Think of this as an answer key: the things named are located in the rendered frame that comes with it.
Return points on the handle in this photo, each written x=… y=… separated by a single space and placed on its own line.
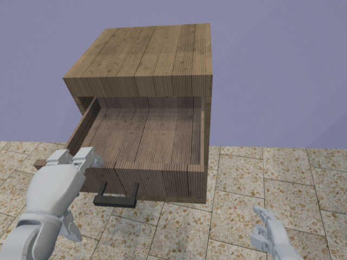
x=114 y=201

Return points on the left robot forearm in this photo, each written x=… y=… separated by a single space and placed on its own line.
x=33 y=237

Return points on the drawer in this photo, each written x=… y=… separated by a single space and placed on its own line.
x=156 y=141

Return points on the right robot forearm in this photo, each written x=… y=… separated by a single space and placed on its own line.
x=285 y=252

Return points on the right robot hand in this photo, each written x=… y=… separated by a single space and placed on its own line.
x=264 y=238

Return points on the cabinet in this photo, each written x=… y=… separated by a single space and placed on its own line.
x=165 y=60

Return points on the left robot hand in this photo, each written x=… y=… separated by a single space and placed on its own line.
x=54 y=186

